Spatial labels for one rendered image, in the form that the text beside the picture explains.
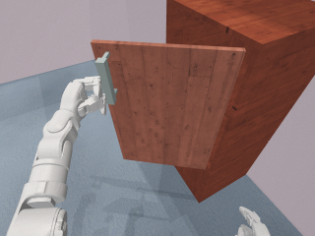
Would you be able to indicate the robot left upper arm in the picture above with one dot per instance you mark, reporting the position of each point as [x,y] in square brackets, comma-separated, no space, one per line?
[45,221]

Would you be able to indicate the left robot hand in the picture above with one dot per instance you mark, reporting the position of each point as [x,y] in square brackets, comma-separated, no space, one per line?
[75,99]

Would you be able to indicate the cupboard door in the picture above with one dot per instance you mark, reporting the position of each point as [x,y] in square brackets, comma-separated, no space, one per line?
[171,98]

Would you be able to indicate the right robot hand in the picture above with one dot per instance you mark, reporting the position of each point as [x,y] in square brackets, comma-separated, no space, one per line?
[257,227]

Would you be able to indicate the robot left forearm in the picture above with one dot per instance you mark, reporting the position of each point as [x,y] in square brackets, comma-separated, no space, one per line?
[47,184]

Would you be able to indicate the handle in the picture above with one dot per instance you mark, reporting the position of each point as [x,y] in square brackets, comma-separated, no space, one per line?
[103,71]

